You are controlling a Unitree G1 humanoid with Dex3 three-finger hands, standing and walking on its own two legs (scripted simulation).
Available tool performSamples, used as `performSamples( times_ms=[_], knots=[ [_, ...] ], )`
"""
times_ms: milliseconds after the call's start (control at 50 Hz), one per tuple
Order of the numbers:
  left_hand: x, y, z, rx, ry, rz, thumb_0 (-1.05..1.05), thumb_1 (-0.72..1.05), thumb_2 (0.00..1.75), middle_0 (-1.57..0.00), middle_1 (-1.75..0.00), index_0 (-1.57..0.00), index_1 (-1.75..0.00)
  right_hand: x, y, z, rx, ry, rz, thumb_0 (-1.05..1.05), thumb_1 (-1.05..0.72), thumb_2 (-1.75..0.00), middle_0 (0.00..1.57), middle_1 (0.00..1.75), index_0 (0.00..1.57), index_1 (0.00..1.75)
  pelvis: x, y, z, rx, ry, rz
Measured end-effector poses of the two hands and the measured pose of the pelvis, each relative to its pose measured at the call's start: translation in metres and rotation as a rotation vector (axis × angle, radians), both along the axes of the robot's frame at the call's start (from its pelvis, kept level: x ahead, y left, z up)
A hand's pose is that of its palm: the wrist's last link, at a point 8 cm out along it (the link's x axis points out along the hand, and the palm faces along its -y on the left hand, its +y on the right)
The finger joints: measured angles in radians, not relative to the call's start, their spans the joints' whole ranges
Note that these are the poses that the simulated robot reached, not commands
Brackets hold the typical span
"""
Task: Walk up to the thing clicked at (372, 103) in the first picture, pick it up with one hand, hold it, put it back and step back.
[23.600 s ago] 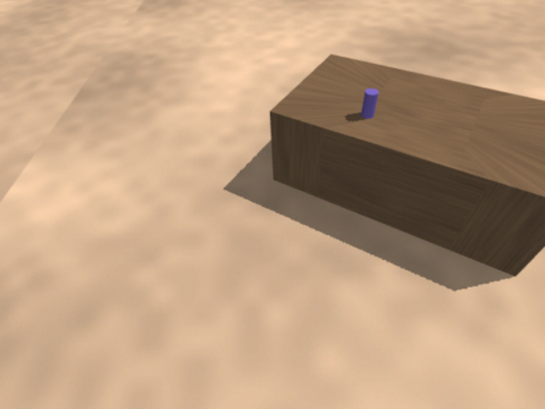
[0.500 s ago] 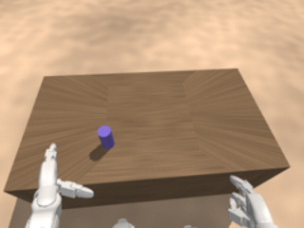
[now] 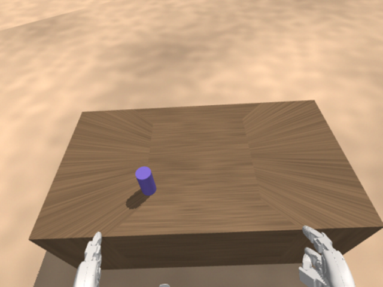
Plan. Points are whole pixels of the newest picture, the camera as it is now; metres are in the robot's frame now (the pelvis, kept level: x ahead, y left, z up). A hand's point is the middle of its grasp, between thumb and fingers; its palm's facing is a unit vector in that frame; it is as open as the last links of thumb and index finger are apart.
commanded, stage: home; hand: left
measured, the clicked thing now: (146, 181) +0.52 +0.20 -0.25
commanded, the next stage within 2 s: stand in 1.76 s
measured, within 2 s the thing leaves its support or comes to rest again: neither
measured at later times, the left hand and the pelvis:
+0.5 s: hand (117, 274) +0.18 +0.18 -0.05, palm faces +0.11 -0.96 -0.24, open 17.4 cm; pelvis +0.00 +0.01 +0.00, yaw -1 degrees
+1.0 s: hand (114, 271) +0.19 +0.19 -0.05, palm faces +0.11 -0.96 -0.24, open 17.3 cm; pelvis +0.01 +0.01 +0.00, yaw -1 degrees
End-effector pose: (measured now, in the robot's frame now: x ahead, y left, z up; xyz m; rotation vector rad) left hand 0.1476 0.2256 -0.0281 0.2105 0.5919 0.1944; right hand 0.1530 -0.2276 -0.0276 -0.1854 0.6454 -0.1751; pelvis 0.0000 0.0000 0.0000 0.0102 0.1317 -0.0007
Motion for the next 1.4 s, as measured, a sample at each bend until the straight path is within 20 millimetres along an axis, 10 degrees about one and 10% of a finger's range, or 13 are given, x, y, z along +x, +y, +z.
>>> performSamples(
  times_ms=[1180,1400],
  knots=[
    [0.012,0.009,0.002,-0.006,-0.022,-0.011,-0.02,-0.52,0.07,-0.05,-0.06,-0.06,-0.06,0.002,0.011,-0.001,-0.004,0.004,-0.011,0.01,-0.91,-0.9,0.2,0.3,0.2,0.3,0.007,0.011,-0.003,-0.006,0.014,-0.009],
    [0.001,0.008,0.003,0.02,0.0,0.012,-0.02,-0.54,0.06,-0.05,-0.06,-0.06,-0.06,-0.011,-0.004,-0.04,-0.04,0.143,-0.05,0.01,-0.91,-0.9,0.2,0.3,0.2,0.3,0.003,0.008,-0.003,-0.025,-0.003,0.002]
  ],
)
